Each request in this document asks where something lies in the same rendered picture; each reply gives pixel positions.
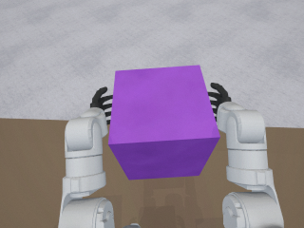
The left robot hand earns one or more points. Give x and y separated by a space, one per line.
97 101

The robot right forearm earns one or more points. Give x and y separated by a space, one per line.
247 155

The robot left forearm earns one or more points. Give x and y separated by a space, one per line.
83 153

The right robot upper arm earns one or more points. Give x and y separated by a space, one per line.
251 210

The left robot upper arm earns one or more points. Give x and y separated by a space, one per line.
88 213

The right robot hand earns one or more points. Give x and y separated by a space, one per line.
222 97

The carton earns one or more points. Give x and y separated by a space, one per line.
162 124

